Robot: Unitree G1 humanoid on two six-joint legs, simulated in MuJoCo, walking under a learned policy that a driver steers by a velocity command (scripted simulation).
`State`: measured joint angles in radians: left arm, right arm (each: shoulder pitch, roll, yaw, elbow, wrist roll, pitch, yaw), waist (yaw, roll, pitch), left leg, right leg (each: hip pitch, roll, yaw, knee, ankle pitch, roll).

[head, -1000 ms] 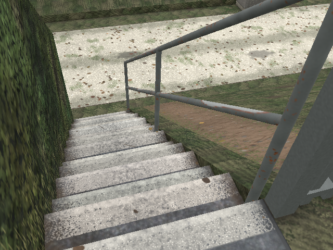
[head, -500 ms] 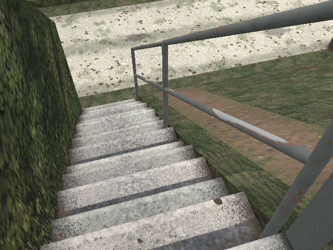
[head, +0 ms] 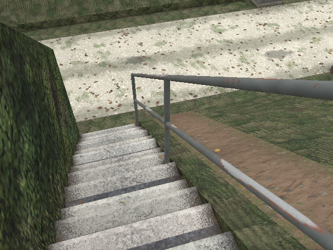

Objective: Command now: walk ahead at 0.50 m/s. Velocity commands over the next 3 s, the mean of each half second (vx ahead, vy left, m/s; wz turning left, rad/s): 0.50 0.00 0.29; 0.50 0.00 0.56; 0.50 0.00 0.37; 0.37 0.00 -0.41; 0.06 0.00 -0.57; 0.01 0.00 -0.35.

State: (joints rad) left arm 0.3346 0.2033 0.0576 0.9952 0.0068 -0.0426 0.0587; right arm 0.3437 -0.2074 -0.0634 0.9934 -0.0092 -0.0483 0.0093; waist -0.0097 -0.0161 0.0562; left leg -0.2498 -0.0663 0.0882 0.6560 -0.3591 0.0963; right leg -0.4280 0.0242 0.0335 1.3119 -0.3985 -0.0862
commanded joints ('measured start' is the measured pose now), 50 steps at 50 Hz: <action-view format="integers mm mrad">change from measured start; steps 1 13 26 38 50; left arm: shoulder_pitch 19 -387 188 307 127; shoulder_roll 99 123 266 85 50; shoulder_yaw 35 21 50 -12 18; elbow -64 -215 -77 -25 -86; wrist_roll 7 19 -25 27 36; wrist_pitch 37 -9 -32 -70 -30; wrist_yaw -24 -84 -88 -59 -27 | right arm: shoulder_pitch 46 214 296 -315 258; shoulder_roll -101 -148 -36 -59 -295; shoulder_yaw -11 -17 6 -46 -65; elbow -43 -96 -141 -204 26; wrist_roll -4 -13 -75 -41 -44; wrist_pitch -37 -55 72 79 45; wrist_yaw -20 -55 -65 1 -1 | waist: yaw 46 -59 -39 91 -98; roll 65 40 -232 -165 392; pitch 107 33 -175 103 112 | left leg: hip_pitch -75 15 -749 -905 483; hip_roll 301 189 107 72 196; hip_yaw -376 -370 -185 -299 -183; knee -361 -150 1371 485 27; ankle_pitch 219 -5 -222 600 1659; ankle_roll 198 124 -14 -2 3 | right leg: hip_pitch -173 -242 524 288 -594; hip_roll -85 -96 -554 -366 -85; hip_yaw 44 2 470 153 -164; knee -138 -659 -783 -611 964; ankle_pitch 84 835 587 -79 -524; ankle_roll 20 46 -165 -50 59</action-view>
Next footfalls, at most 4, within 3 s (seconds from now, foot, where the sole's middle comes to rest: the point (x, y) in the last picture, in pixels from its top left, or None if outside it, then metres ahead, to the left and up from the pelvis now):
0.44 right None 0.36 -0.17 -0.95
0.98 left None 0.52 0.15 -1.16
1.48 right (138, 237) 0.80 0.19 -1.33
1.92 left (93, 228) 0.94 0.50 -1.50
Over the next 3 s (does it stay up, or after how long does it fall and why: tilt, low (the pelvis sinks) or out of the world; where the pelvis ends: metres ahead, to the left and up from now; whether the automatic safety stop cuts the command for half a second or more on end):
stays up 0.95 0.39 -0.75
